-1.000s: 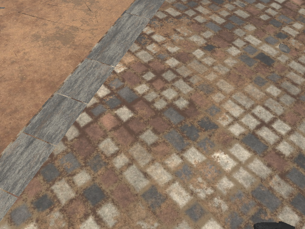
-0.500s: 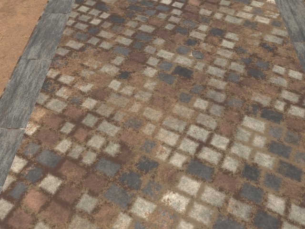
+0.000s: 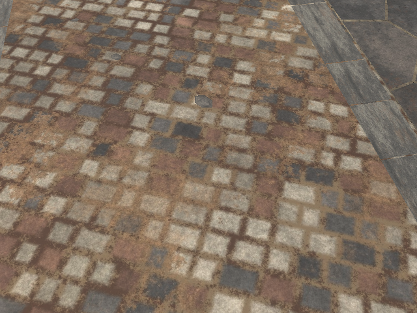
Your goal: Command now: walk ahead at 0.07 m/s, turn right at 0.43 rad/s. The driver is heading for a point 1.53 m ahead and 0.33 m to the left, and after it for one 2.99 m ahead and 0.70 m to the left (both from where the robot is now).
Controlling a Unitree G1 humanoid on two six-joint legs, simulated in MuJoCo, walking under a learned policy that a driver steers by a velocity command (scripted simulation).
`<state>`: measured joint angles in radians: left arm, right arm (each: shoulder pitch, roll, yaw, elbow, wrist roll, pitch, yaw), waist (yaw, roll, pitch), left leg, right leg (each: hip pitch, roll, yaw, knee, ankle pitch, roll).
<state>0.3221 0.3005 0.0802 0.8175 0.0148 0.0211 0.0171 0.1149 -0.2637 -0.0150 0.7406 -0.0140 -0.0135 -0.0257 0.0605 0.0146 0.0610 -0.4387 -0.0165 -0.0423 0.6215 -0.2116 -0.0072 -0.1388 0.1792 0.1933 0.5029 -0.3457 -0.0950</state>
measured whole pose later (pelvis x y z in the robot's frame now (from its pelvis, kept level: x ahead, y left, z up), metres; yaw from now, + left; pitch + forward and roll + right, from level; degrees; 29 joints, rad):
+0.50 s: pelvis +0.00 +0.00 +0.01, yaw +9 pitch +0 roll +0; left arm 0.22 0.28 0.03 0.84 0.03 0.03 0.05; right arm 0.22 -0.30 -0.07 0.83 -0.01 0.06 0.00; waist -0.01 0.03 0.05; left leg -0.45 -0.12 -0.12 0.73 -0.37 0.01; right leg -0.18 0.05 0.02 0.44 -0.25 -0.06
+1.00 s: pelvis -0.02 +0.04 +0.01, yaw +26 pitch -1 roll -1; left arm 0.21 0.31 0.05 0.81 0.02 0.05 0.02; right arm 0.17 -0.28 -0.05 0.76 -0.01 0.05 0.00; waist 0.02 -0.05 0.09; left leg -0.19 -0.07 -0.02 0.44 -0.24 0.07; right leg -0.43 -0.03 -0.02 1.02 -0.43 0.02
